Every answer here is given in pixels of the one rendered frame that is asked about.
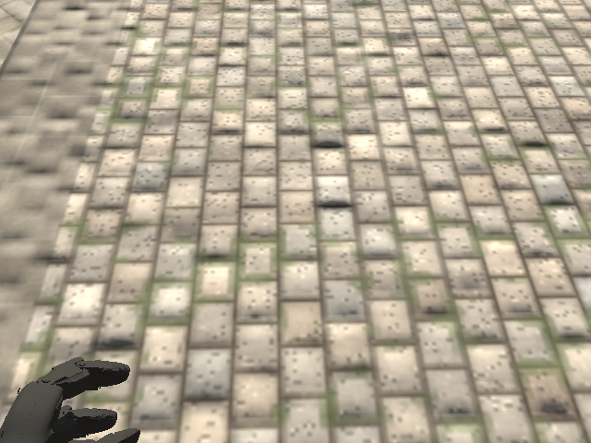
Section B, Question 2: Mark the left robot hand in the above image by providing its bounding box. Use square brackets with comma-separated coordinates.
[0, 357, 140, 443]

